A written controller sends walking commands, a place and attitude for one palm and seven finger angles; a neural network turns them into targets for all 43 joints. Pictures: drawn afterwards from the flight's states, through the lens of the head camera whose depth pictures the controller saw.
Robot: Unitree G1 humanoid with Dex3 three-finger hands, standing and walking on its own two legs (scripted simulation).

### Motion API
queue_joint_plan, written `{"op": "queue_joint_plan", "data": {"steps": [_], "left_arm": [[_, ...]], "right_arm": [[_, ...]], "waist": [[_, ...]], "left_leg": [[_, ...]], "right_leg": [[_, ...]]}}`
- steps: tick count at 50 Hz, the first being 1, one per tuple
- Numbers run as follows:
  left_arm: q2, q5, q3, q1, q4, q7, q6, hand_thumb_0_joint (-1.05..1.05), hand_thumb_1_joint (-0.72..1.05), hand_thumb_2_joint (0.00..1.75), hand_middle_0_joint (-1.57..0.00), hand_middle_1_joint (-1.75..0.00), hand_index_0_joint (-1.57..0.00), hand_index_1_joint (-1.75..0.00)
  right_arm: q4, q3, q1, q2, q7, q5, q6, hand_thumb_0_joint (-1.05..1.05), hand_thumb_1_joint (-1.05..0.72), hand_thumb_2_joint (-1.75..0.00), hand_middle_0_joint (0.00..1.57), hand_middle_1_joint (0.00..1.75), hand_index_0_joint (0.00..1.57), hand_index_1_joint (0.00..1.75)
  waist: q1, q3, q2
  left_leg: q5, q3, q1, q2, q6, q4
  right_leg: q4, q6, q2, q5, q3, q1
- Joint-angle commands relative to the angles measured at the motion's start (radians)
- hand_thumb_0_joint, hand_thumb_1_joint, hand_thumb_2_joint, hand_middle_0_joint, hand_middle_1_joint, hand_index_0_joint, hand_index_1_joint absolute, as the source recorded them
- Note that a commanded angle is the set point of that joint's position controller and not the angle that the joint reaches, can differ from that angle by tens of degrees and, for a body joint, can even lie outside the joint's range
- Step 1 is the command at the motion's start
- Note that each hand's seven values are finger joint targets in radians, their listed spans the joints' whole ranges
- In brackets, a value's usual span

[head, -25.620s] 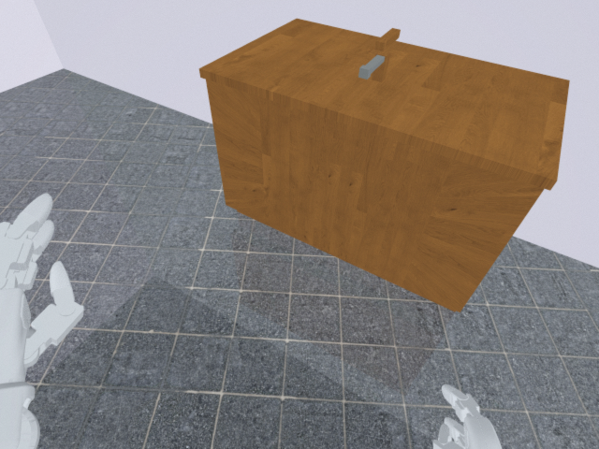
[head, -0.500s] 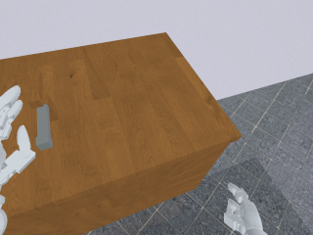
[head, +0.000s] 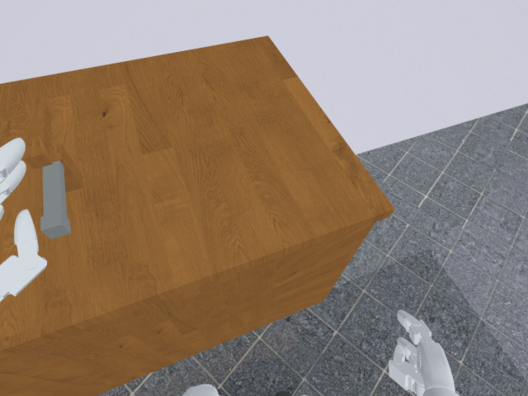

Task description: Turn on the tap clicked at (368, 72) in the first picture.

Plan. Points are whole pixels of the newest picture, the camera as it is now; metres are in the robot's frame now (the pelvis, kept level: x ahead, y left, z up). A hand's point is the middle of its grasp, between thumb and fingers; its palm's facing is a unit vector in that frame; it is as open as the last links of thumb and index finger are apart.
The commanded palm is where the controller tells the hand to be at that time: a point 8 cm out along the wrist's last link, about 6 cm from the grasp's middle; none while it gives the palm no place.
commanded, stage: shuffle to correct the standing spot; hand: left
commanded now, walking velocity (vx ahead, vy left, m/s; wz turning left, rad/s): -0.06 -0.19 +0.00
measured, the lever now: (55, 225) +0.33 +0.34 +0.03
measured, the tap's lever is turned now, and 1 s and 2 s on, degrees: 0 0 0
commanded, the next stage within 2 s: come to a stop and stand still in 1.38 s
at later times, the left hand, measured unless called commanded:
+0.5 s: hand (46, 255) +0.23 +0.24 +0.16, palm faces +0.31 -0.86 -0.41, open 7.4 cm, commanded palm +0.17 +0.28 +0.18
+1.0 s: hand (18, 272) +0.21 +0.26 +0.17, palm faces +0.33 -0.80 -0.51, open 7.4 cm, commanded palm +0.15 +0.29 +0.18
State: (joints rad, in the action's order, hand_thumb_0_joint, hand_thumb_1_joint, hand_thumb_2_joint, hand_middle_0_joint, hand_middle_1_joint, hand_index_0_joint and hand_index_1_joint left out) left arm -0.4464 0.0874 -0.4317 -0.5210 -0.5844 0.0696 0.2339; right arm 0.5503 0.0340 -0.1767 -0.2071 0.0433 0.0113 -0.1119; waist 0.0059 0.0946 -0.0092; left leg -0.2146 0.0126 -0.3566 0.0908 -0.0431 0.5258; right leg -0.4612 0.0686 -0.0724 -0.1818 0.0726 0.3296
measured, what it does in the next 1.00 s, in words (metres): stands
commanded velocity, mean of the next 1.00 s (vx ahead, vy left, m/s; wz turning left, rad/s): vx -0.16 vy -0.18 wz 0.00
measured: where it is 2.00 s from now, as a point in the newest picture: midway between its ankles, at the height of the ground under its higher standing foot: outside the picture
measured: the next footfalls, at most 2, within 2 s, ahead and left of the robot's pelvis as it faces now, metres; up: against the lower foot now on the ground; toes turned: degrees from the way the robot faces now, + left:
none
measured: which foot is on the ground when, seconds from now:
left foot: down 0.00-1.00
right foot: down 0.00-1.00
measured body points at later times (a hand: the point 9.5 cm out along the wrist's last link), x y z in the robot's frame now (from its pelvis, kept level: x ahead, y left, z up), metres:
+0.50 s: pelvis +0.01 +0.00 +0.00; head +0.06 +0.02 +0.44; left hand +0.21 +0.29 +0.19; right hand +0.19 -0.23 -0.08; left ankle +0.03 +0.15 -0.73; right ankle +0.04 -0.07 -0.73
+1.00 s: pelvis +0.00 +0.00 +0.00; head +0.05 +0.02 +0.44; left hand +0.19 +0.30 +0.20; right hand +0.17 -0.22 -0.09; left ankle +0.03 +0.15 -0.73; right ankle +0.04 -0.07 -0.73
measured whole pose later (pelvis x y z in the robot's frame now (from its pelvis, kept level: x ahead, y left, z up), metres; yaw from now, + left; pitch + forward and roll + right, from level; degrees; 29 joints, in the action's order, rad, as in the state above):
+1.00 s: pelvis +0.00 +0.00 +0.00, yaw +0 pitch +2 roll -1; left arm -0.46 0.08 -0.46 -0.53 -0.60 0.09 0.22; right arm 0.56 0.01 -0.19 -0.18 0.04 0.01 -0.11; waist 0.02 0.09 -0.02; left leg -0.23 0.01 -0.37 0.08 -0.04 0.57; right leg -0.55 0.02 -0.04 -0.23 0.09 0.36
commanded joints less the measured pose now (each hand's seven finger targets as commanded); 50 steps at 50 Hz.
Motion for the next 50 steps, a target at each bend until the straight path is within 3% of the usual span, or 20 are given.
{"op": "queue_joint_plan", "data": {"steps": [1, 3, 4, 6, 9, 11, 15, 18, 20, 23, 27, 31, 35, 38, 39, 41, 43, 45, 47, 50], "left_arm": [[-0.151, 0.018, -0.118, 0.016, -0.192, 0.03, 0.037, 0.0, 0.9, 0.9, -0.2, -0.3, -0.2, -0.3], [-0.146, 0.016, -0.104, 0.035, -0.193, 0.034, 0.025, 0.0, 0.9, 0.9, -0.2, -0.3, -0.2, -0.3], [-0.155, 0.014, -0.107, 0.044, -0.204, 0.039, 0.015, 0.0, 0.9, 0.9, -0.2, -0.3, -0.2, -0.3], [-0.14, 0.01, -0.088, 0.072, -0.202, 0.037, 0.011, 0.0, 0.9, 0.9, -0.2, -0.3, -0.2, -0.3], [-0.138, -0.003, -0.089, 0.097, -0.212, 0.036, 0.007, 0.0, 0.9, 0.9, -0.2, -0.3, -0.2, -0.3], [-0.126, -0.008, -0.075, 0.112, -0.21, 0.028, 0.008, 0.0, 0.9, 0.9, -0.2, -0.3, -0.2, -0.3], [-0.109, -0.001, -0.061, 0.075, -0.197, 0.024, 0.006, 0.0, 0.9, 0.9, -0.2, -0.3, -0.2, -0.3], [-0.137, 0.011, -0.089, 0.067, -0.199, 0.031, 0.0, 0.0, 0.9, 0.9, -0.2, -0.3, -0.2, -0.3], [-0.121, 0.019, -0.072, 0.059, -0.206, 0.04, -0.005, 0.0, 0.9, 0.9, -0.2, -0.3, -0.2, -0.3], [-0.149, 0.023, -0.102, 0.049, -0.216, 0.045, -0.005, 0.0, 0.9, 0.9, -0.2, -0.3, -0.2, -0.3], [-0.156, 0.014, -0.114, 0.048, -0.228, 0.036, 0.005, 0.0, 0.9, 0.9, -0.2, -0.3, -0.2, -0.3], [-0.155, 0.009, -0.122, 0.035, -0.233, 0.022, 0.024, 0.0, 0.9, 0.9, -0.2, -0.3, -0.2, -0.3], [-0.142, 0.009, -0.118, 0.007, -0.225, 0.025, 0.046, 0.0, 0.9, 0.9, -0.2, -0.3, -0.2, -0.3], [-0.184, 0.002, -0.172, 0.003, -0.222, 0.038, 0.072, 0.0, 0.9, 0.9, -0.2, -0.3, -0.2, -0.3], [-0.187, 0.002, -0.179, -0.013, -0.223, 0.046, 0.073, 0.0, 0.9, 0.9, -0.2, -0.3, -0.2, -0.3], [-0.188, 0.002, -0.184, -0.016, -0.22, 0.048, 0.079, 0.0, 0.9, 0.9, -0.2, -0.3, -0.2, -0.3], [-0.175, 0.008, -0.173, -0.026, -0.207, 0.043, 0.069, 0.0, 0.9, 0.9, -0.2, -0.3, -0.2, -0.3], [-0.152, 0.016, -0.144, -0.023, -0.194, 0.042, 0.049, 0.0, 0.9, 0.9, -0.2, -0.3, -0.2, -0.3], [-0.148, 0.009, -0.137, 0.011, -0.193, 0.036, 0.034, 0.0, 0.9, 0.9, -0.2, -0.3, -0.2, -0.3], [-0.117, -0.002, -0.087, 0.076, -0.205, 0.029, 0.021, 0.0, 0.9, 0.9, -0.2, -0.3, -0.2, -0.3]], "right_arm": [[-0.146, 0.044, 0.019, -0.115, 0.013, 0.003, -0.054, 0.0, -0.9, -0.9, 0.2, 0.3, 0.2, 0.3], [-0.143, 0.039, 0.013, -0.116, 0.015, 0.001, -0.055, 0.0, -0.9, -0.9, 0.2, 0.3, 0.2, 0.3], [-0.143, 0.03, 0.035, -0.115, 0.019, 0.002, -0.054, 0.0, -0.9, -0.9, 0.2, 0.3, 0.2, 0.3], [-0.149, 0.031, 0.037, -0.124, 0.021, 0.004, -0.056, 0.0, -0.9, -0.9, 0.2, 0.3, 0.2, 0.3], [-0.153, 0.026, 0.058, -0.12, 0.018, 0.006, -0.061, 0.0, -0.9, -0.9, 0.2, 0.3, 0.2, 0.3], [-0.15, 0.034, 0.031, -0.121, 0.008, -0.002, -0.063, 0.0, -0.9, -0.9, 0.2, 0.3, 0.2, 0.3], [-0.144, 0.03, 0.019, -0.118, -0.013, 0.003, -0.065, 0.0, -0.9, -0.9, 0.2, 0.3, 0.2, 0.3], [-0.139, 0.04, 0.003, -0.113, -0.015, 0.004, -0.062, 0.0, -0.9, -0.9, 0.2, 0.3, 0.2, 0.3], [-0.125, 0.03, 0.006, -0.105, -0.014, 0.002, -0.055, 0.0, -0.9, -0.9, 0.2, 0.3, 0.2, 0.3], [-0.131, 0.031, 0.024, -0.109, -0.005, 0.002, -0.051, 0.0, -0.9, -0.9, 0.2, 0.3, 0.2, 0.3], [-0.141, 0.032, 0.051, -0.114, 0.005, 0.001, -0.046, 0.0, -0.9, -0.9, 0.2, 0.3, 0.2, 0.3], [-0.145, 0.042, 0.037, -0.111, -0.002, -0.001, -0.054, 0.0, -0.9, -0.9, 0.2, 0.3, 0.2, 0.3], [-0.135, 0.039, 0.028, -0.108, -0.008, -0.004, -0.057, 0.0, -0.9, -0.9, 0.2, 0.3, 0.2, 0.3], [-0.12, 0.055, 0.02, -0.1, -0.002, -0.005, -0.067, 0.0, -0.9, -0.9, 0.2, 0.3, 0.2, 0.3], [-0.112, 0.051, 0.03, -0.096, 0.0, -0.002, -0.065, 0.0, -0.9, -0.9, 0.2, 0.3, 0.2, 0.3], [-0.114, 0.05, 0.036, -0.093, 0.005, -0.007, -0.062, 0.0, -0.9, -0.9, 0.2, 0.3, 0.2, 0.3], [-0.121, 0.045, 0.042, -0.098, 0.009, -0.004, -0.061, 0.0, -0.9, -0.9, 0.2, 0.3, 0.2, 0.3], [-0.131, 0.026, 0.057, -0.103, 0.015, -0.005, -0.052, 0.0, -0.9, -0.9, 0.2, 0.3, 0.2, 0.3], [-0.145, 0.029, 0.051, -0.114, 0.013, 0.001, -0.053, 0.0, -0.9, -0.9, 0.2, 0.3, 0.2, 0.3], [-0.15, 0.023, 0.031, -0.119, 0.002, -0.001, -0.054, 0.0, -0.9, -0.9, 0.2, 0.3, 0.2, 0.3]], "waist": [[-0.001, -0.209, -0.01], [-0.005, -0.186, -0.006], [-0.006, -0.172, 0.04], [-0.001, -0.161, 0.105], [0.007, -0.158, 0.189], [0.009, -0.168, 0.173], [0.004, -0.182, 0.093], [-0.004, -0.185, -0.018], [-0.017, -0.196, -0.021], [-0.013, -0.183, 0.007], [0.001, -0.183, 0.135], [0.007, -0.237, 0.123], [-0.005, -0.265, 0.071], [-0.007, -0.276, -0.023], [-0.011, -0.279, -0.023], [-0.007, -0.276, -0.036], [-0.005, -0.237, 0.016], [-0.007, -0.217, 0.098], [0.0, -0.185, 0.15], [-0.003, -0.165, 0.165]], "left_leg": [[-0.155, 0.001, 0.114, 0.004, 0.06, -0.017], [-0.18, -0.015, 0.122, 0.011, 0.061, -0.025], [-0.17, -0.045, 0.118, 0.032, 0.067, -0.084], [-0.202, -0.111, 0.04, 0.103, 0.089, -0.177], [-0.179, -0.179, -0.039, 0.18, 0.117, -0.232], [-0.077, -0.149, -0.024, 0.176, 0.113, -0.174], [-0.084, -0.093, -0.007, 0.111, 0.085, -0.088], [-0.145, -0.018, 0.046, 0.013, 0.054, 0.059], [-0.121, -0.005, 0.098, -0.011, 0.051, 0.089], [-0.067, -0.041, 0.11, 0.025, 0.059, 0.022], [0.221, -0.139, 0.081, 0.149, 0.089, -0.084], [0.448, -0.107, 0.143, 0.154, 0.078, -0.016], [0.306, -0.052, 0.12, 0.089, 0.055, 0.051], [0.079, -0.014, 0.1, 0.017, 0.041, 0.129], [0.076, -0.014, 0.118, 0.004, 0.039, 0.121], [0.049, -0.023, 0.13, 0.019, 0.051, 0.063], [-0.035, -0.068, 0.109, 0.061, 0.073, -0.008], [-0.066, -0.156, 0.033, 0.146, 0.102, -0.128], [-0.141, -0.206, -0.071, 0.207, 0.128, -0.179], [-0.157, -0.174, -0.069, 0.186, 0.118, -0.158]], "right_leg": [[0.181, -0.078, 0.18, -0.175, -0.173, 0.011], [0.19, -0.058, 0.176, -0.254, -0.173, 0.05], [0.167, -0.056, 0.156, -0.241, -0.149, 0.042], [0.082, -0.086, 0.108, -0.212, -0.113, -0.033], [-0.065, -0.074, 0.095, -0.101, -0.082, -0.121], [-0.048, -0.069, 0.106, -0.052, -0.072, -0.15], [0.018, -0.047, 0.119, 0.005, -0.085, -0.16], [0.121, 0.002, 0.203, -0.041, -0.204, -0.068], [0.146, 0.031, 0.233, -0.074, -0.22, -0.022], [0.106, 0.01, 0.211, -0.033, -0.183, -0.024], [-0.008, -0.062, 0.132, 0.15, -0.087, -0.124], [0.002, -0.06, 0.144, 0.289, -0.074, -0.178], [0.017, -0.029, 0.195, 0.377, -0.11, -0.169], [0.061, -0.012, 0.268, 0.416, -0.176, -0.121], [0.066, 0.012, 0.286, 0.429, -0.192, -0.101], [0.067, -0.012, 0.265, 0.296, -0.168, -0.076], [0.062, -0.037, 0.22, 0.056, -0.16, -0.027], [-0.012, -0.067, 0.15, -0.058, -0.103, -0.07], [-0.092, -0.079, 0.123, -0.115, -0.091, -0.129], [-0.06, -0.068, 0.112, -0.107, -0.066, -0.145]]}}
